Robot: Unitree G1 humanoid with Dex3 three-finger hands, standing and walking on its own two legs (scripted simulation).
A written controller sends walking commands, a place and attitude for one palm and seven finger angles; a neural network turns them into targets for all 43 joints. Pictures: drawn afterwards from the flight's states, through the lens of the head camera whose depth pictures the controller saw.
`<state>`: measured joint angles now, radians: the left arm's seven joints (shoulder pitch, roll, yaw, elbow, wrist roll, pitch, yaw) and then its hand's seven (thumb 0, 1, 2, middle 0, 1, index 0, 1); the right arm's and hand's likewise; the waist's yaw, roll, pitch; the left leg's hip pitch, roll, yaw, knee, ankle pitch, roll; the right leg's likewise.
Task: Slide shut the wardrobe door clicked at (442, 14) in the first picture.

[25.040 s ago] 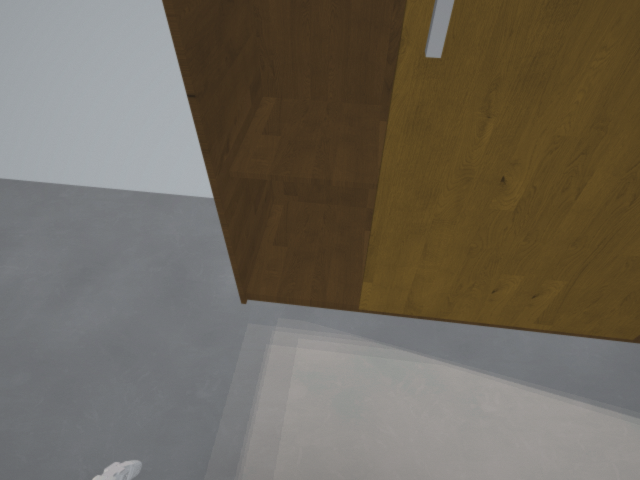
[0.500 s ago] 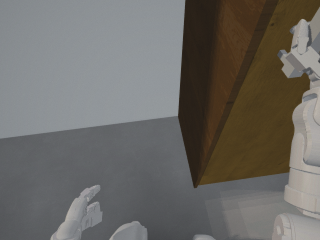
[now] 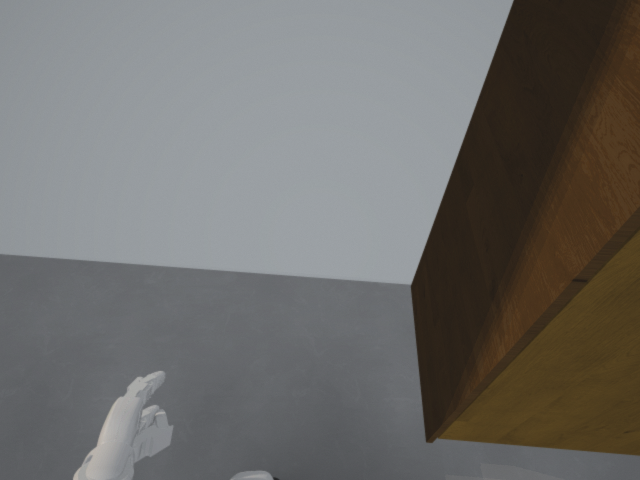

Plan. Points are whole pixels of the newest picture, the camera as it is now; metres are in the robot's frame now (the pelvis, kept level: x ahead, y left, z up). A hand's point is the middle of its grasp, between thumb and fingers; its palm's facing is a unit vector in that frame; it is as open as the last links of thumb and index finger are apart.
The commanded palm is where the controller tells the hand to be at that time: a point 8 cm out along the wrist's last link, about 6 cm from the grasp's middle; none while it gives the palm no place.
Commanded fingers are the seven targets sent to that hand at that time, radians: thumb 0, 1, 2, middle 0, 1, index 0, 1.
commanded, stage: stop walking and hold the door there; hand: right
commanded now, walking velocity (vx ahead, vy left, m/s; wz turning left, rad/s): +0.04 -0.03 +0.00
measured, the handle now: out of the picture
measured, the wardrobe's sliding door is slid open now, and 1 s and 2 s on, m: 0.00 0.00 0.00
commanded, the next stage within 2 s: none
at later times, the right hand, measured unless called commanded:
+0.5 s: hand out of the picture +0.31 -0.35 +0.27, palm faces +0.68 +0.71 -0.18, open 7.8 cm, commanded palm +0.26 -0.37 +0.25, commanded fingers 0.00 -0.90 -0.90 0.45 1.40 0.45 1.40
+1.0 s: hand out of the picture +0.31 -0.36 +0.27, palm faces +0.64 +0.74 -0.20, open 7.8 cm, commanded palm +0.26 -0.38 +0.25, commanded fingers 0.00 -0.90 -0.90 0.45 1.40 0.45 1.40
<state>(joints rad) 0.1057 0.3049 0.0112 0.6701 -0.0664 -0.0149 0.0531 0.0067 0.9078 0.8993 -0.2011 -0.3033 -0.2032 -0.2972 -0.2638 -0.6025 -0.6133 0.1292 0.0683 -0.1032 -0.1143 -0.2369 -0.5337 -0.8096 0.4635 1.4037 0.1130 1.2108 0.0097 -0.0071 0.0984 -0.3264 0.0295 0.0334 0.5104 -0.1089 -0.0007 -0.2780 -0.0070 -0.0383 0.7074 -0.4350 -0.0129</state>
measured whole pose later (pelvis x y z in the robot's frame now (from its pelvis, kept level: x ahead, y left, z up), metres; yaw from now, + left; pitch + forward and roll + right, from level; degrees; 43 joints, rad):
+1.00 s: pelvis -0.01 -0.03 +0.00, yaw +2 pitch -1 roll +1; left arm 0.15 0.30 0.02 0.65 -0.07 0.01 0.08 0.01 0.91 0.90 -0.20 -0.30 -0.21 -0.30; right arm -0.23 -0.55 -0.53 0.05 0.08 -0.12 -0.17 -0.24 -0.57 -0.77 0.46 1.40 0.09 1.24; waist -0.02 -0.04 0.02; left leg -0.28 0.04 0.03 0.53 -0.23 -0.04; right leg -0.32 0.03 -0.05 0.58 -0.25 -0.05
